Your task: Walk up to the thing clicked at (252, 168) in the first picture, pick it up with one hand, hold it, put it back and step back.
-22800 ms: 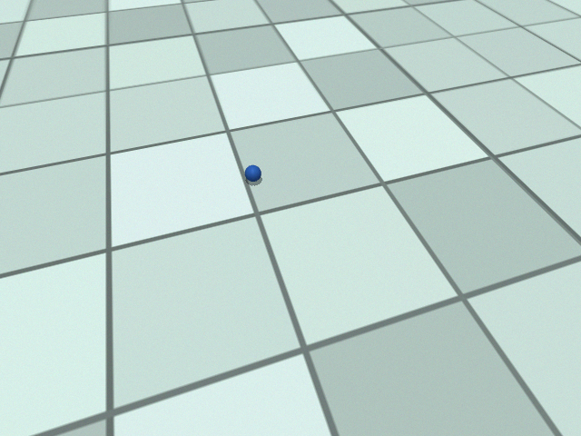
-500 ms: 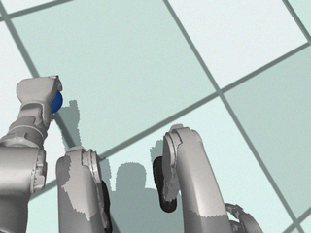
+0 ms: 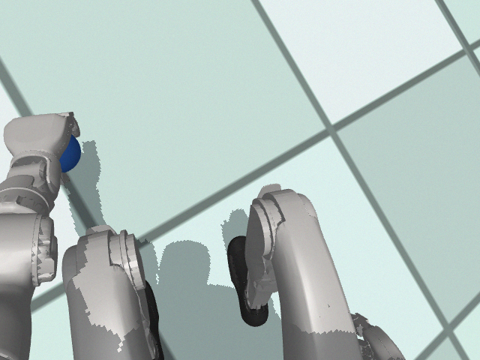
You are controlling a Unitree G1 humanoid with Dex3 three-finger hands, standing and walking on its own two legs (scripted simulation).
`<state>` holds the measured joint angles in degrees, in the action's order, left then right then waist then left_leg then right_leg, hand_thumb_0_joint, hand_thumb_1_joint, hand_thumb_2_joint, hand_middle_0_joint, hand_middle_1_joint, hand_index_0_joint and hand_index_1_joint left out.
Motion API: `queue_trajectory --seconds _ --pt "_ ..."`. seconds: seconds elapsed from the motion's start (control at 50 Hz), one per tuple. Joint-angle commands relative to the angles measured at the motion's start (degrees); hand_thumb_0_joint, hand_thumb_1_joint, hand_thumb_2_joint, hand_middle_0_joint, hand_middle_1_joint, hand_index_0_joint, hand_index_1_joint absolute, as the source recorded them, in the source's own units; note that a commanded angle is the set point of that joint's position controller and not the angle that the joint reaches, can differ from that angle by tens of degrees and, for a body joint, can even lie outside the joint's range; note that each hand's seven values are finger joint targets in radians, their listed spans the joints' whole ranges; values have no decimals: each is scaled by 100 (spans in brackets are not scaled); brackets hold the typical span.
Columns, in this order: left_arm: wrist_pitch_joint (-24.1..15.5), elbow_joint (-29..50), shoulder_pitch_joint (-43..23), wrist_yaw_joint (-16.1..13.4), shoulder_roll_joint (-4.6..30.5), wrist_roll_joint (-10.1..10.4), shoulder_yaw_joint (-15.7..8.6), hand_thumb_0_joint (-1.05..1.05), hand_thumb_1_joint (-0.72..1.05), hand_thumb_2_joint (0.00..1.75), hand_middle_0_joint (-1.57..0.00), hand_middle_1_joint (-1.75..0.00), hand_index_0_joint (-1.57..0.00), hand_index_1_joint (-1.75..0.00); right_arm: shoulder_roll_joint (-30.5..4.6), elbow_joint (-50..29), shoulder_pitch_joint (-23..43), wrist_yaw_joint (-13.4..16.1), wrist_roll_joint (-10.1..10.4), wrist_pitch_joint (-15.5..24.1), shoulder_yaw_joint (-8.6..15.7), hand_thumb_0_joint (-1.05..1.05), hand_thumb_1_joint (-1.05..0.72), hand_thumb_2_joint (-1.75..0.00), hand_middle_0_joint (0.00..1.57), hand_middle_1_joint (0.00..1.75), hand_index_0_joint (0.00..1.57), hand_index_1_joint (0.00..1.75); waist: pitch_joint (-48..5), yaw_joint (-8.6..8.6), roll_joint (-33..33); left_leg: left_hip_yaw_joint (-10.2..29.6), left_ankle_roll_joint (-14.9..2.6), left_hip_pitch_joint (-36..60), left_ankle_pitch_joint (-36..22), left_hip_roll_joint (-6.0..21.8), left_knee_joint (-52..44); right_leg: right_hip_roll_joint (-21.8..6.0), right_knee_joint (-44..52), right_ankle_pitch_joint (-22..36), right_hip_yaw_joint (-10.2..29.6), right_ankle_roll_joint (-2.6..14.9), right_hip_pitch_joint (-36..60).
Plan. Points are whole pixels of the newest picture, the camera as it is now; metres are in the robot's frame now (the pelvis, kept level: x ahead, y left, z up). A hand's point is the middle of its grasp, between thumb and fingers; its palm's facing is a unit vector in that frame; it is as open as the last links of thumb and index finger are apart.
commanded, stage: rest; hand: left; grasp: from above
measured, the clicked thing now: (55, 151) +0.47 +0.22 -0.21
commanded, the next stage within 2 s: open in 1.48 s
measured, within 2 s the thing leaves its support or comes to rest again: rests again in 1.84 s
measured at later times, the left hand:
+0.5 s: hand (63, 159) +0.47 +0.22 -0.25, palm faces -0.47 -0.11 -0.87, open 10.0 cm
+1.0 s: hand (67, 160) +0.47 +0.21 -0.27, palm faces -0.46 -0.11 -0.88, open 10.0 cm
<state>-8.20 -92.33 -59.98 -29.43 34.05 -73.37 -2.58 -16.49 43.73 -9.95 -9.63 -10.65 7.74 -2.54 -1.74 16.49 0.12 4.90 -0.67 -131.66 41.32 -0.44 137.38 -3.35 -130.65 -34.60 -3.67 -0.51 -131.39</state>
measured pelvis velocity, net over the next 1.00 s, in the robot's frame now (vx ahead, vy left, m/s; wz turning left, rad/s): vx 0.00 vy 0.01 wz -0.09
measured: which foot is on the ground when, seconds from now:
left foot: down 0.00-1.00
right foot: down 0.00-1.00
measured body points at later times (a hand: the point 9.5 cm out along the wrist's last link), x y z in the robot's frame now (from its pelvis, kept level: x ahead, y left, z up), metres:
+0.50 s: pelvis +0.01 +0.00 -0.03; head +0.28 +0.06 +0.33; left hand +0.49 +0.22 -0.20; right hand +0.01 -0.26 -0.11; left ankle +0.07 +0.12 -0.30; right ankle +0.11 -0.13 -0.30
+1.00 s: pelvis +0.00 +0.01 -0.03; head +0.28 +0.08 +0.31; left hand +0.49 +0.22 -0.22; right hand +0.00 -0.26 -0.10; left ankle +0.07 +0.12 -0.30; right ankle +0.11 -0.13 -0.30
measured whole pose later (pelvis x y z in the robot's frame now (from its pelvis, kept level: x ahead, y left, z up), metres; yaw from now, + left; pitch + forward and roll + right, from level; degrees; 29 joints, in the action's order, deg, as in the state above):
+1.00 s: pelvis +0.00 +0.01 -0.03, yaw -5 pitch +31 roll -12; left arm -10.5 -102.5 -61.5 -39.8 45.5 -77.3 -9.4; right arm -18.9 43.1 -8.3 -19.9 -15.4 14.3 -8.2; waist 6.0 22.1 -3.4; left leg 9.7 -1.0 -134.8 43.3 -0.2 145.7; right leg -2.2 -134.8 -34.3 -7.6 -1.6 -132.5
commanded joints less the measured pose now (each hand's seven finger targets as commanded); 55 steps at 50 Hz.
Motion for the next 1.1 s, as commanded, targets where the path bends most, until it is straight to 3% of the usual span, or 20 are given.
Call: queue_trajectory --seconds 0.0,0.1,0.16,0.2,0.24,0.28,0.3,0.4,0.5,0.54,0.56,0.64,0.68,0.72,0.78,0.88,0.9,0.94,1.0,1.08 --pt "-44 895 -2206 -496 1093 -46 -77 0 52 87 -88 -87 -91 -84 -1375 53 -1279 -101 -102 73 402 0 -91 -90 20 30 20 30 -4210 237 1791 -413 -39 2763 -1127 -142 -1416 308 978 970 -475 258 2297" --pt "4 729 -1983 -642 1228 -65 -213 0 51 89 -87 -86 -90 -83 -1434 92 -1329 -259 -175 117 367 0 -90 -90 20 30 20 30 -4129 234 1869 -369 -26 2700 -1229 -130 -1321 314 866 1083 -531 250 2280" --pt "-23 623 -2206 -652 1214 -36 -167 0 53 88 -87 -85 -91 -82 -1467 120 -1401 -370 -222 188 285 0 -90 -90 20 30 20 30 -3914 437 1634 -380 -94 2388 -1188 -133 -1104 341 873 1109 -533 209 2367" --pt "-33 629 -1987 -679 1413 -32 -292 0 53 89 -87 -87 -91 -83 -1518 130 -1410 -408 -210 198 295 0 -90 -90 20 30 20 30 -4050 303 1774 -340 -64 2527 -1323 -124 -1118 340 827 1190 -553 221 2405" --pt "-60 490 -1996 -699 1372 -56 -285 0 55 89 -88 -88 -92 -84 -1532 105 -1421 -484 -257 243 235 0 -90 -90 20 30 20 30 -3881 422 1761 -321 -58 2475 -1341 -118 -1041 338 770 1219 -591 205 2363" --pt "-94 568 -1851 -751 1476 -65 -361 0 54 91 -89 -87 -92 -84 -1561 96 -1405 -510 -225 229 250 0 -90 -90 20 30 20 30 -4085 334 1903 -306 -35 2539 -1444 -128 -1104 364 735 1299 -606 222 2495" --pt "-101 335 -1913 -753 1370 -49 -315 0 57 89 -88 -90 -93 -85 -1538 96 -1358 -551 -258 266 210 0 -90 -90 20 30 20 30 -3871 474 1820 -286 -39 2482 -1410 -109 -990 369 691 1309 -634 208 2369" --pt "-213 314 -1844 -893 1868 -168 -753 0 58 89 -91 -87 -94 -83 -1731 122 -1474 -661 -309 323 230 0 -90 -90 20 30 20 30 -3738 498 1961 -201 -14 2443 -1477 -92 -971 356 609 1383 -715 200 2361" --pt "-272 155 -1781 -941 1597 -207 -469 0 59 88 -90 -88 -95 -84 -1690 11 -1237 -744 -314 351 156 0 -90 -90 20 30 20 30 -3729 531 1999 -179 -14 2422 -1331 -92 -946 430 573 1262 -777 219 2302" --pt "-319 53 -1988 -994 1956 -261 -680 0 62 89 -93 -87 -96 -83 -1811 94 -1413 -760 -362 398 169 0 -90 -90 20 30 20 30 -3429 717 1965 -177 -51 2245 -1162 -88 -823 399 624 1179 -781 184 2206" --pt "-341 235 -1928 -1006 1949 -259 -692 0 59 89 -92 -85 -95 -82 -1835 100 -1395 -763 -359 398 190 0 -90 -90 20 30 20 30 -3602 593 2051 -184 -37 2328 -1290 -88 -867 396 643 1269 -766 190 2324" --pt "-353 50 -1805 -1120 2021 -265 -728 0 62 90 -92 -87 -96 -83 -1858 146 -1337 -831 -388 445 137 0 -90 -90 20 30 20 30 -3615 626 2122 -122 -2 2509 -1447 -65 -836 422 556 1411 -828 180 2309" --pt "-351 -2 -1863 -1135 1850 -297 -607 0 62 91 -93 -87 -97 -84 -1865 124 -1309 -868 -428 471 117 0 -90 -90 20 30 20 30 -3512 738 2130 -106 1 2525 -1441 -53 -803 435 562 1449 -858 170 2290" --pt "-365 -111 -2022 -1184 2109 -337 -719 0 63 88 -93 -86 -97 -82 -1880 152 -1321 -894 -454 502 30 0 -90 -90 20 30 20 30 -3340 800 2132 -75 -2 2407 -1285 -55 -801 416 546 1315 -879 167 2175" --pt "-363 -221 -1970 -1250 2031 -334 -552 0 63 92 -95 -86 -98 -83 -1935 71 -1104 -910 -448 552 16 0 -90 -90 20 30 20 30 -3276 760 2093 -89 -22 2280 -1091 -53 -774 455 596 1195 -857 179 2227" --pt "-291 -196 -1766 -1377 2415 -365 -862 0 67 90 -96 -86 -100 -82 -1995 114 -1144 -959 -467 598 -26 0 -90 -90 20 30 20 30 -3457 666 2360 22 48 2629 -1401 -10 -878 438 501 1413 -921 176 2233" --pt "-275 -331 -1877 -1346 2161 -383 -636 0 67 89 -98 -85 -101 -82 -2024 44 -1066 -987 -450 614 -18 0 -91 -90 20 30 20 30 -3249 811 2307 19 38 2477 -1309 -6 -815 461 480 1382 -912 177 2165" --pt "-254 -400 -1881 -1325 2239 -364 -735 0 68 90 -97 -87 -101 -83 -1978 53 -1174 -1030 -469 652 -89 0 -90 -90 20 30 20 30 -3072 934 2195 -10 -1 2363 -1326 -14 -741 461 555 1432 -921 142 2240" --pt "-238 -306 -1890 -1326 2309 -285 -706 0 65 90 -96 -85 -99 -82 -2092 54 -1044 -1023 -430 680 -45 0 -91 -90 20 30 20 30 -3205 771 2316 56 32 2474 -1273 1 -812 441 514 1359 -920 179 2187" --pt "-258 -614 -1868 -1265 2198 -221 -589 0 68 90 -98 -87 -102 -84 -2067 -1 -1043 -1084 -465 736 -143 0 -91 -90 20 30 20 30 -2913 978 2129 88 -3 2257 -1063 2 -760 470 526 1227 -973 165 2206"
